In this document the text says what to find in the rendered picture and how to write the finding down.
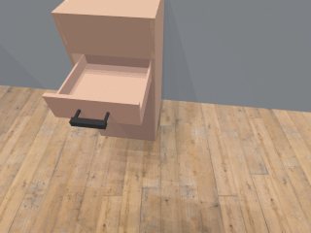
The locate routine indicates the drawer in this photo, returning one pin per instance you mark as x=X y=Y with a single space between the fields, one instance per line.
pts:
x=101 y=84

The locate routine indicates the cabinet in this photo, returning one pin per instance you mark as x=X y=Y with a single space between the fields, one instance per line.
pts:
x=121 y=28

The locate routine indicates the handle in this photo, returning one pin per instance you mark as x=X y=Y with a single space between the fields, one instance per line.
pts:
x=88 y=122

